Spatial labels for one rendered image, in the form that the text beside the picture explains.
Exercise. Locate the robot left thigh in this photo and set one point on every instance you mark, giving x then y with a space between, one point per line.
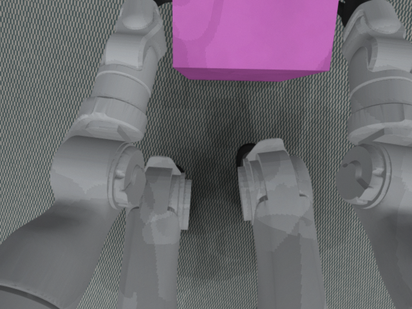
148 278

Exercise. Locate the left robot foot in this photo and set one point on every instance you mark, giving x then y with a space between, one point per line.
181 170

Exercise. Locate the right robot forearm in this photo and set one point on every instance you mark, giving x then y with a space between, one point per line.
380 75

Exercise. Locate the robot right upper arm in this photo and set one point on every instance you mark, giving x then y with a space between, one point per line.
376 179

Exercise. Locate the left robot forearm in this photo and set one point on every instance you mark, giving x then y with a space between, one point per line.
124 82

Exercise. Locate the robot left upper arm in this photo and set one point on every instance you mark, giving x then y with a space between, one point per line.
49 262

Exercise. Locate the carton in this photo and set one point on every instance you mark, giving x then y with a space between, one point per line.
253 40

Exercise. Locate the right robot hand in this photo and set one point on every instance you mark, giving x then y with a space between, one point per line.
346 9

